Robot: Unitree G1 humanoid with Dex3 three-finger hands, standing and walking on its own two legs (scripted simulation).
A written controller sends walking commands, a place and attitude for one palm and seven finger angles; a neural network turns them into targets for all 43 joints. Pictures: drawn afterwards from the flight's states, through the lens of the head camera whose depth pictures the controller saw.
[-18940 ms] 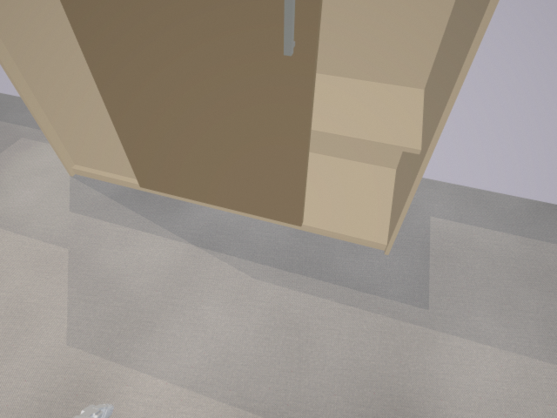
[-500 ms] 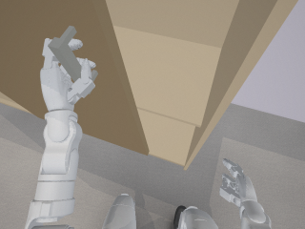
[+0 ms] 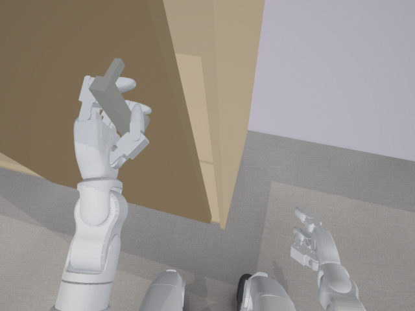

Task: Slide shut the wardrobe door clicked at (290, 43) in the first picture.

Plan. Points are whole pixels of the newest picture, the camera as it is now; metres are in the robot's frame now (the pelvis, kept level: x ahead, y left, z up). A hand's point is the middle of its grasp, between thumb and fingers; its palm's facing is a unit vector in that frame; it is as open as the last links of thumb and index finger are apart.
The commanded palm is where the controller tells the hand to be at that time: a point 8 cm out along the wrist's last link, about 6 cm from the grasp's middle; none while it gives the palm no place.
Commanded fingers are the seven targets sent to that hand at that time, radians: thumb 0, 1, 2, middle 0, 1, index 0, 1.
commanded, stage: step sideways, sliding the door along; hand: left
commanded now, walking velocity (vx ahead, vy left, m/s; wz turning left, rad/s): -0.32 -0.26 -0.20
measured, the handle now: (127, 108) +0.38 +0.16 +0.16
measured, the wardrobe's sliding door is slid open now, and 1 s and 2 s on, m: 0.04 0.00 0.00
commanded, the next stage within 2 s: stop walking and hold the door there in 0.58 s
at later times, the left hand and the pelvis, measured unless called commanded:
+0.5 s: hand (173, 137) +0.33 +0.09 +0.16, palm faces +0.38 -0.92 -0.01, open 6.6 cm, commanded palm +0.29 +0.06 +0.16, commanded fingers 0.00 0.90 0.90 -0.45 -1.40 -0.45 -1.40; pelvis -0.06 -0.12 +0.00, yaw -4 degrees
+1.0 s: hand (166, 139) +0.33 +0.10 +0.15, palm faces +0.52 -0.79 -0.31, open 6.5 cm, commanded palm +0.28 +0.12 +0.14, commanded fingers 0.00 0.90 0.90 -0.45 -1.40 -0.45 -1.40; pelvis -0.05 -0.21 +0.01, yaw -10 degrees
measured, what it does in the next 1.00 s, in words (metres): steps to the right: left foot, then right foot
